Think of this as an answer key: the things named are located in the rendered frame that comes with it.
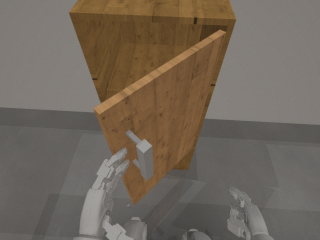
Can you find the robot left hand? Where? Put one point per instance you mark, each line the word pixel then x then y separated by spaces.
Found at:
pixel 98 200

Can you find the handle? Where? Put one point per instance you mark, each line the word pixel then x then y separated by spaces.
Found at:
pixel 145 155

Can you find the robot right hand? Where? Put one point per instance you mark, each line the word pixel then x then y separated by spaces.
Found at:
pixel 250 220

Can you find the robot left thigh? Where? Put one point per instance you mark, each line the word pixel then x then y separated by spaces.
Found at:
pixel 136 229

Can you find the cupboard door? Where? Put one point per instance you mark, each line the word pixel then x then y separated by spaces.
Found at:
pixel 164 108

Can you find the robot left shin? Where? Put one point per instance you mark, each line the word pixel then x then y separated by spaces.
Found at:
pixel 135 218

